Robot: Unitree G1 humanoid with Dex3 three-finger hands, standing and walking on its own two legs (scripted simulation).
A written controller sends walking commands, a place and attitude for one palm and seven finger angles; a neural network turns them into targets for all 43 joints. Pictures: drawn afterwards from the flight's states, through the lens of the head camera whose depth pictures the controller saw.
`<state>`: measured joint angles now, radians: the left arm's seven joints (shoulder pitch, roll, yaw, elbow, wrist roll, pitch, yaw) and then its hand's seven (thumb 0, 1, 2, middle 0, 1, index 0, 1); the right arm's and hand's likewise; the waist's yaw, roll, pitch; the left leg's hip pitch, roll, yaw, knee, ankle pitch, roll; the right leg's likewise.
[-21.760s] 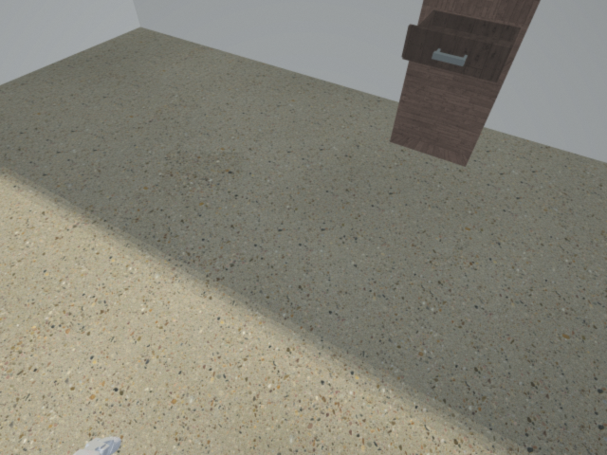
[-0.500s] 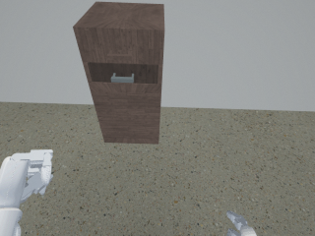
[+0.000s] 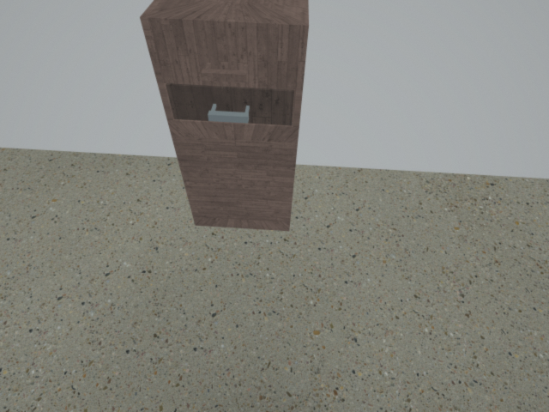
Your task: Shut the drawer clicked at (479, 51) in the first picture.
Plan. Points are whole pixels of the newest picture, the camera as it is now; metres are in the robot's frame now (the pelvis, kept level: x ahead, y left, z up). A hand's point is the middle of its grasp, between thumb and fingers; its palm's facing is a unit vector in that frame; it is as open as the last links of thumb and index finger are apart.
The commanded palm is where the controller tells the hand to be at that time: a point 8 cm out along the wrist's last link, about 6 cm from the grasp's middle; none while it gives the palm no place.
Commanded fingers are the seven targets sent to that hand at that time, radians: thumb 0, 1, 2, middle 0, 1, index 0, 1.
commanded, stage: let the arm hang, fingers relaxed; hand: left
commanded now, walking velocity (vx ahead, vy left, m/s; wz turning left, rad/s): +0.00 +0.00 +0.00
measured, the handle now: (229, 112) +0.94 +0.20 -0.12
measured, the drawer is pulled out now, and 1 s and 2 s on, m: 0.00 0.00 0.00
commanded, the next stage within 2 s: look to check the result in 0.54 s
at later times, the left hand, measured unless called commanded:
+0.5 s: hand out of the picture +0.03 +0.17 -0.17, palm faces +0.02 -0.98 -0.19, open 7.3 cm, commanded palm none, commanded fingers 0.00 0.90 0.90 -0.20 -0.30 -0.20 -0.30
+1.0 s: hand out of the picture +0.04 +0.17 -0.17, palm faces +0.02 -0.98 -0.21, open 7.3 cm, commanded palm none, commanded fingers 0.00 0.90 0.90 -0.20 -0.30 -0.20 -0.30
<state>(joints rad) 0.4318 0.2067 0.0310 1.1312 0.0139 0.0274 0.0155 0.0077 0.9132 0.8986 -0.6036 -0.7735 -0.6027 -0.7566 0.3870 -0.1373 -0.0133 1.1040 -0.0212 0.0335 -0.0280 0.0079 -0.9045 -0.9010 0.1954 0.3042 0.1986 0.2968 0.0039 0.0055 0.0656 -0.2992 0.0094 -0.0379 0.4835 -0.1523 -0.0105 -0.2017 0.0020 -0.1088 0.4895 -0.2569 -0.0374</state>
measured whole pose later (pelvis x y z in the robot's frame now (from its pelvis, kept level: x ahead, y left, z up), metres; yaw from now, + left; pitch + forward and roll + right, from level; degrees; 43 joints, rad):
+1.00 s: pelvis +0.03 -0.01 +0.00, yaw -1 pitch -2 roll +0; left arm 0.24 0.16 0.03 1.13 0.01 0.00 0.02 0.00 0.91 0.90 -0.20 -0.30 -0.20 -0.30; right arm 0.22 -0.15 -0.02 1.14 -0.02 0.01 -0.04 0.00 -0.91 -0.90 0.19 0.30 0.20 0.30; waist 0.00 0.01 0.08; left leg -0.22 0.02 -0.02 0.43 -0.18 -0.03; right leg -0.13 0.02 -0.09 0.44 -0.27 -0.05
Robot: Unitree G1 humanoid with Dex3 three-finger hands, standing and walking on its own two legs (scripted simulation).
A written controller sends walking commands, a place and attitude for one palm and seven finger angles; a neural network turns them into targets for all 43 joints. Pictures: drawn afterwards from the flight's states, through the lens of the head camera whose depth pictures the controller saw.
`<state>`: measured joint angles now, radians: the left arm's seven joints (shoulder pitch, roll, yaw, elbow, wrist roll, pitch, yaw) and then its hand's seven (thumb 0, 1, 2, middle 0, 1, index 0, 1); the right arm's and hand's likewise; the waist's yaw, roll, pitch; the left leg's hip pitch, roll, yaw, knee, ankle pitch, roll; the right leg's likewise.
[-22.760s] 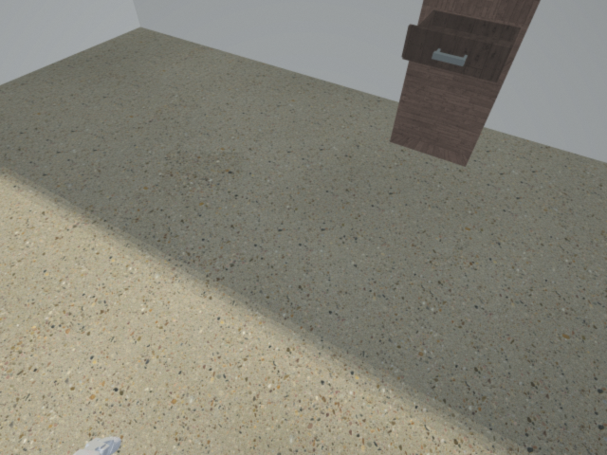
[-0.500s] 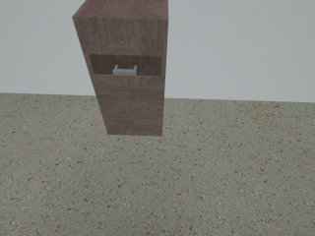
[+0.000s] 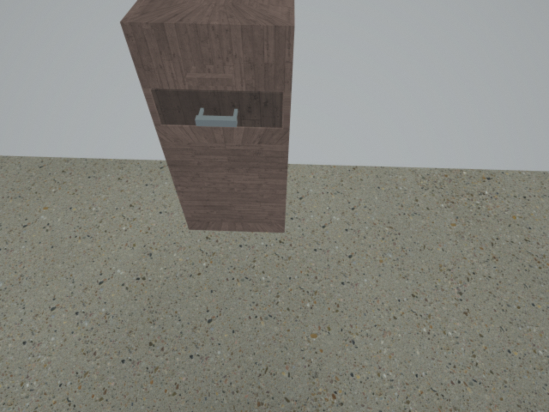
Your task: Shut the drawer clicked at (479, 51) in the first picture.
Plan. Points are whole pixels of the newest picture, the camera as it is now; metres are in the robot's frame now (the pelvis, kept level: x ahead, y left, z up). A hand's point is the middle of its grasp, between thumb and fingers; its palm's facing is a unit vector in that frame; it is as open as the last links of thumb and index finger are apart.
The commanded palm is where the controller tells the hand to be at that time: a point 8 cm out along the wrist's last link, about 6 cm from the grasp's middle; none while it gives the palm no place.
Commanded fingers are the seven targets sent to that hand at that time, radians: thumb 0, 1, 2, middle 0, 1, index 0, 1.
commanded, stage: look to check the result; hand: left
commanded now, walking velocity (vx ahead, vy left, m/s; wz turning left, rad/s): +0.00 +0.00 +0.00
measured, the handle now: (217, 116) +0.90 +0.22 -0.13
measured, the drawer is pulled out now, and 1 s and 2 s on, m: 0.00 0.00 0.00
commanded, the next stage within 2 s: none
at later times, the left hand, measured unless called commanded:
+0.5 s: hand out of the picture +0.02 +0.18 -0.17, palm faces +0.02 -0.97 -0.22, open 7.3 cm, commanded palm none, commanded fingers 0.00 0.90 0.90 -0.20 -0.30 -0.20 -0.30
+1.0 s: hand out of the picture +0.03 +0.18 -0.17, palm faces +0.02 -0.97 -0.22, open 7.3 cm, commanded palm none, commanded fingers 0.00 0.90 0.90 -0.20 -0.30 -0.20 -0.30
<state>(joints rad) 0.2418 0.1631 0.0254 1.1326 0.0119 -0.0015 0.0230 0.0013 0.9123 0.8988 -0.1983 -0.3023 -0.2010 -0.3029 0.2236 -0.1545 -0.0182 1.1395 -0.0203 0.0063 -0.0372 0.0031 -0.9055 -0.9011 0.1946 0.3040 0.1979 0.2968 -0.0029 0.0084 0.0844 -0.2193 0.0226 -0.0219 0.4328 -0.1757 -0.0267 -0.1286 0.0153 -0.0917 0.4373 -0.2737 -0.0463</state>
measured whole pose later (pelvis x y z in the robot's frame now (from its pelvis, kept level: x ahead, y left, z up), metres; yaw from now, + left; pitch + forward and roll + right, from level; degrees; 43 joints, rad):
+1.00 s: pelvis +0.01 -0.01 +0.00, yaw -1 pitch -2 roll +0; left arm 0.24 0.17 0.02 1.13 0.01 -0.01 0.02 0.00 0.91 0.90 -0.20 -0.30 -0.20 -0.30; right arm 0.23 -0.17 -0.02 1.15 -0.02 0.00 -0.04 0.00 -0.91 -0.90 0.20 0.30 0.20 0.30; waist -0.01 0.01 0.07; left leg -0.18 0.03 -0.01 0.40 -0.18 -0.03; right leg -0.09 0.02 -0.08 0.40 -0.27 -0.05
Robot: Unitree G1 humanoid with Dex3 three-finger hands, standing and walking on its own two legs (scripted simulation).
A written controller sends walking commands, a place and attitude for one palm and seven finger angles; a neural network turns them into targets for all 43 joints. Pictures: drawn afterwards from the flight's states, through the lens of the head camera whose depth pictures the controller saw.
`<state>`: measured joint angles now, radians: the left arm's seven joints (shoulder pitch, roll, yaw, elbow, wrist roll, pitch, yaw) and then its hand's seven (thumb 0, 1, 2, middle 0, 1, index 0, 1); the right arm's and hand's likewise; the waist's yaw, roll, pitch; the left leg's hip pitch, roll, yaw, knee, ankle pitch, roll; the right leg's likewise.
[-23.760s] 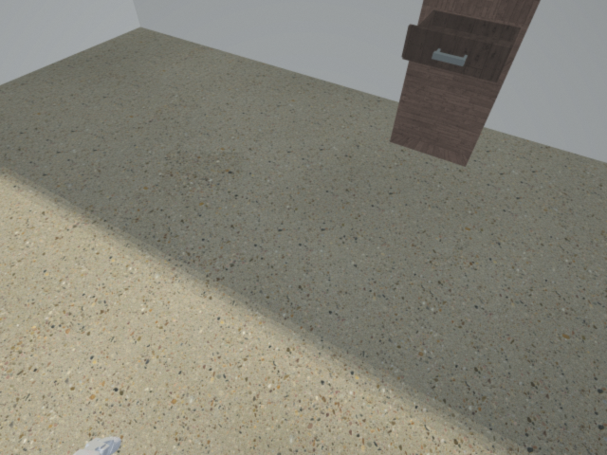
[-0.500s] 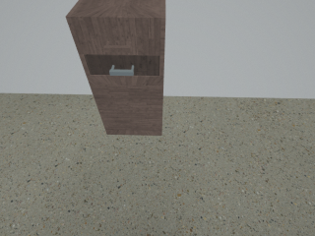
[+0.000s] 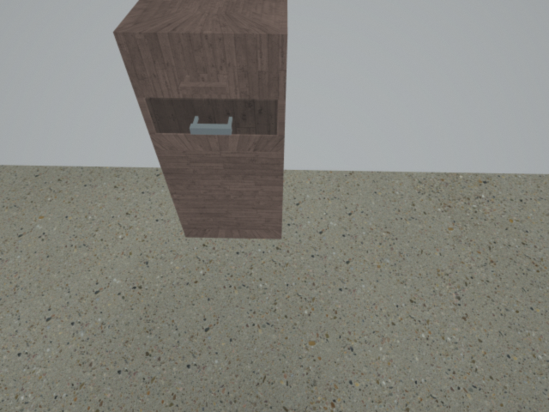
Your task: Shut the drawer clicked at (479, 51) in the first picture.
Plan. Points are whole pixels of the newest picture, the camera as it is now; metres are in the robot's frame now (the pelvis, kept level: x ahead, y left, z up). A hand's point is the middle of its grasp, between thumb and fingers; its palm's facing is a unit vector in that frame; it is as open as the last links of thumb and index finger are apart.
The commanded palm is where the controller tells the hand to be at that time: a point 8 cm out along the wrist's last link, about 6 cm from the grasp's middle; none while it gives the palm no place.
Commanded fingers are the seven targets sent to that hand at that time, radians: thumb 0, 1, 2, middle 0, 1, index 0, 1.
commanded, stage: look to check the result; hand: left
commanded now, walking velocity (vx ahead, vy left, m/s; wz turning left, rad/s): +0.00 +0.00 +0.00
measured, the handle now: (212, 124) +0.89 +0.24 -0.13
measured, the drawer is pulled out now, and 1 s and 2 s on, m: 0.00 0.00 0.00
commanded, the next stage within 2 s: stand and wait in 1.54 s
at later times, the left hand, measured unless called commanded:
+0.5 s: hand out of the picture +0.01 +0.19 -0.17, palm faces +0.03 -0.97 -0.23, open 7.3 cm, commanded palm none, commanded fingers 0.00 0.90 0.90 -0.20 -0.30 -0.20 -0.30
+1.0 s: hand out of the picture +0.02 +0.20 -0.17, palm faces +0.01 -0.97 -0.24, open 7.3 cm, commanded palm none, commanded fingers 0.00 0.90 0.90 -0.20 -0.30 -0.20 -0.30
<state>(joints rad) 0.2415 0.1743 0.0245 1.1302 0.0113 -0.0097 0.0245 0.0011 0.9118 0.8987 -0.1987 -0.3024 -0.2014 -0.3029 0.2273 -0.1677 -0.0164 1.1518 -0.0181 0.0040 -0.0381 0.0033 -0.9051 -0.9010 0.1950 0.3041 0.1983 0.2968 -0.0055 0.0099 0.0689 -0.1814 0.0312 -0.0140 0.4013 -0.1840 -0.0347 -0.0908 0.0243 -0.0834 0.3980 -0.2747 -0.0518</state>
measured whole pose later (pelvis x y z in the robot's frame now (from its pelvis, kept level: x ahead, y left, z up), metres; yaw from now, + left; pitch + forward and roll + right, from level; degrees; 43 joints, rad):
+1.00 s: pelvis +0.01 +0.00 +0.00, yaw -1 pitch -2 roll +0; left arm 0.24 0.20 0.02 1.13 0.01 -0.02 0.02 0.00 0.91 0.90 -0.20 -0.30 -0.20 -0.30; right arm 0.21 -0.19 -0.02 1.15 -0.02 0.00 -0.03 0.00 -0.90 -0.90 0.20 0.30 0.20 0.30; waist -0.01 0.00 0.06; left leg -0.17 0.03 0.00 0.38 -0.18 -0.03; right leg -0.07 0.02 -0.07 0.37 -0.26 -0.05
